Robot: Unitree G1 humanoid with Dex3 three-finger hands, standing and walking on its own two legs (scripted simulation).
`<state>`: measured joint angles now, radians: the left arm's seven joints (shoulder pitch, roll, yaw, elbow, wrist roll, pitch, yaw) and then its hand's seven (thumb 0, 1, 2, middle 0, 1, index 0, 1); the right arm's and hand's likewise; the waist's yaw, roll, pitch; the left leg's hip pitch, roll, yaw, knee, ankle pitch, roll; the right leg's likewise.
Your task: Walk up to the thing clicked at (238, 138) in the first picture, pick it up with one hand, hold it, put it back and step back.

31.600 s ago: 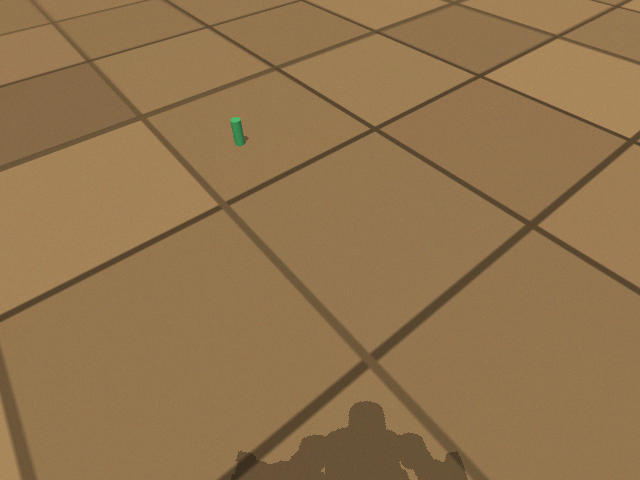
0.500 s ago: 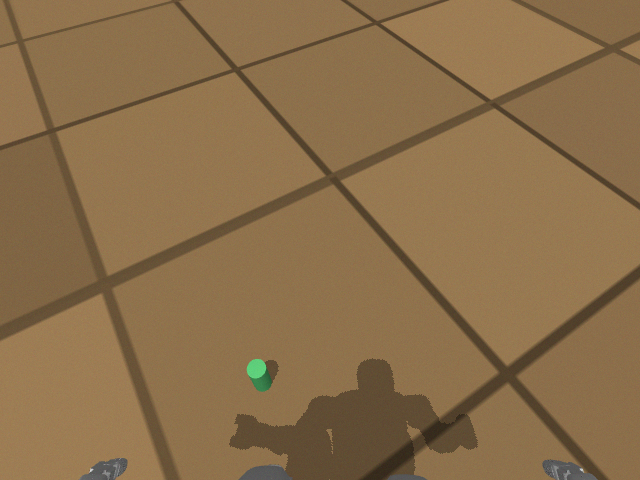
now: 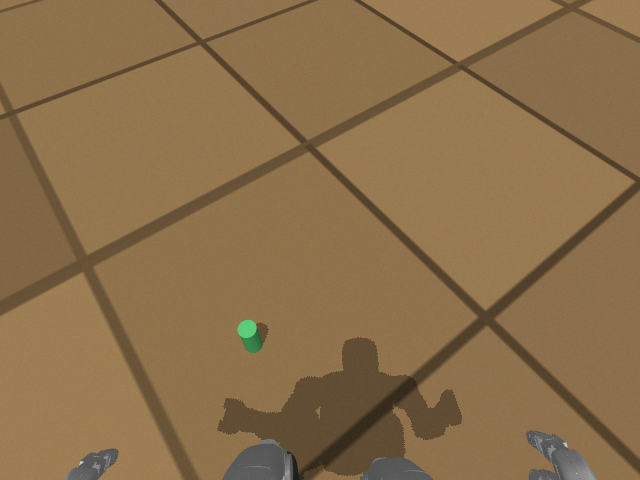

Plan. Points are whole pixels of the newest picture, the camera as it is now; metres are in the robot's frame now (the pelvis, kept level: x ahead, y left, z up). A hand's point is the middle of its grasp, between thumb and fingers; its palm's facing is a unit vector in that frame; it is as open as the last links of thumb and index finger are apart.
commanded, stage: step back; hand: left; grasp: from the side
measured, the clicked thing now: (250, 337) +0.51 +0.21 -0.68
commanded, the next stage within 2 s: none
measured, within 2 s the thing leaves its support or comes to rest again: neither
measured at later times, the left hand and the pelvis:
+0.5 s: hand out of the picture -0.02 +0.27 -0.14, palm faces +0.05 -0.93 -0.36, open 7.4 cm; pelvis -0.13 +0.00 +0.01, yaw +3 degrees
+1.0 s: hand out of the picture -0.22 +0.23 -0.12, palm faces +0.02 -0.90 -0.43, open 7.4 cm; pelvis -0.30 -0.05 +0.01, yaw +2 degrees
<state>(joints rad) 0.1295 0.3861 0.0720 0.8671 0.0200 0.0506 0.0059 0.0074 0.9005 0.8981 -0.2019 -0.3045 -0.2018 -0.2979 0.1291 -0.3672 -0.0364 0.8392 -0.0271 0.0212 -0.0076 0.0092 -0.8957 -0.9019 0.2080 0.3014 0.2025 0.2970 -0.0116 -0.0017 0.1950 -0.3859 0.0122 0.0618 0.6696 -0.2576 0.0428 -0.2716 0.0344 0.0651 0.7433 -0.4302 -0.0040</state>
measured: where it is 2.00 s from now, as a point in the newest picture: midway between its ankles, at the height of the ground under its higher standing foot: outside the picture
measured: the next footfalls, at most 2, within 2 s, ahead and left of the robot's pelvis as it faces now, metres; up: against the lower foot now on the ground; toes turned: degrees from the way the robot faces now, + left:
right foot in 0.02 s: +0.01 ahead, -0.12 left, +0.00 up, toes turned +3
left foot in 0.36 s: -0.07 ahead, +0.10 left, +0.00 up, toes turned +1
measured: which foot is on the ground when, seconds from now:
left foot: down 0.00-0.04, up 0.06-0.34, down 0.36-0.80, up 0.82-1.00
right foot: up 0.00-0.00, down 0.02-0.38, up 0.40-0.76, down 0.78-1.00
